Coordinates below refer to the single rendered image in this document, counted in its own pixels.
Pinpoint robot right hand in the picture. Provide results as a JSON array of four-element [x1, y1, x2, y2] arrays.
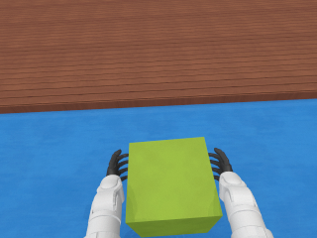
[[208, 148, 233, 181]]

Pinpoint robot left forearm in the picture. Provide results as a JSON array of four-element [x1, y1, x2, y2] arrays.
[[84, 175, 125, 238]]

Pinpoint robot left hand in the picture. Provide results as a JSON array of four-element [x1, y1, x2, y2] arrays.
[[106, 149, 129, 181]]

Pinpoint carton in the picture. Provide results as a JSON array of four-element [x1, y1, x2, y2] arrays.
[[125, 137, 223, 238]]

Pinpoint robot right forearm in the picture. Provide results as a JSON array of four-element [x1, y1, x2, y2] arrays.
[[219, 172, 274, 238]]

